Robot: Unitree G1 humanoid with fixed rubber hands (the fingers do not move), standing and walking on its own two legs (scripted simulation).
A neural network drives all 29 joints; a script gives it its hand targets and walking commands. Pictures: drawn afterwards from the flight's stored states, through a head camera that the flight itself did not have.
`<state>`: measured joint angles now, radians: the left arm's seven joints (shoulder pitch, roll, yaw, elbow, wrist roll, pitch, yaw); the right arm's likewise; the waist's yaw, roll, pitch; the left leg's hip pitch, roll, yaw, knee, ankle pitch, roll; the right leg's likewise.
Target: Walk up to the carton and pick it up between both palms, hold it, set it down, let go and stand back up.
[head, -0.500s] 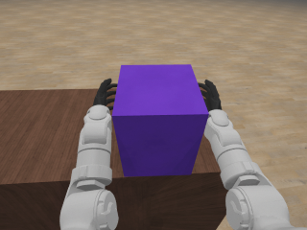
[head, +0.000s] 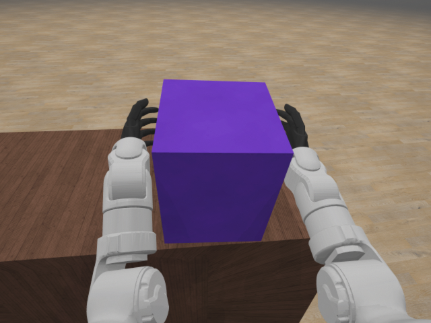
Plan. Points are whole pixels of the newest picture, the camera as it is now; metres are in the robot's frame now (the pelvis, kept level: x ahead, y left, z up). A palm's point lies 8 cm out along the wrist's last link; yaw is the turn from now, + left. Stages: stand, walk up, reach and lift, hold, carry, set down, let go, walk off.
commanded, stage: reach and lift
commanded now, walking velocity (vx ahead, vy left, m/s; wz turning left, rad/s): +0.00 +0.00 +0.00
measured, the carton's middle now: (214, 163) +0.40 +0.00 +0.14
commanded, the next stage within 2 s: hold in 0.98 s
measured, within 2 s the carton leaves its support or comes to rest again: neither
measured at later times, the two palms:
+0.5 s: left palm (131, 136) +0.37 +0.14 +0.23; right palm (296, 142) +0.37 -0.15 +0.21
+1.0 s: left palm (129, 132) +0.37 +0.14 +0.24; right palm (299, 136) +0.37 -0.15 +0.22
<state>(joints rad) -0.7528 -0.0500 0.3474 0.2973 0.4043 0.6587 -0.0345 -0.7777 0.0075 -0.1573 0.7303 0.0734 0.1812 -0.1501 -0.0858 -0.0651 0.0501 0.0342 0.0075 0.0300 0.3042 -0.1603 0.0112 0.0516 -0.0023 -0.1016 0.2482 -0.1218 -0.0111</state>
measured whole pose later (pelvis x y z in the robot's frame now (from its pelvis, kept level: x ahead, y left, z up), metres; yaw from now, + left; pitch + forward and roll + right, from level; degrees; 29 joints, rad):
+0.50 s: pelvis +0.00 +0.00 +0.00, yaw +0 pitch -11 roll -1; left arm -0.74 -0.05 0.35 0.17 0.42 0.74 -0.07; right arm -0.77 0.01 -0.11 0.62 0.12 0.25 -0.18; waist -0.10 -0.06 0.07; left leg 0.06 0.01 0.02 0.31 -0.17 0.01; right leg 0.08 0.00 -0.11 0.25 -0.13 -0.01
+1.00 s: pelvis +0.00 -0.01 +0.00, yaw +0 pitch -12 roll -1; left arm -0.76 -0.04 0.35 0.15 0.43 0.79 -0.09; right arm -0.80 0.00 -0.09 0.61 0.15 0.29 -0.20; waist -0.10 -0.06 0.06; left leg 0.06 0.02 0.02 0.31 -0.17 0.00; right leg 0.08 0.01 -0.11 0.25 -0.13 -0.02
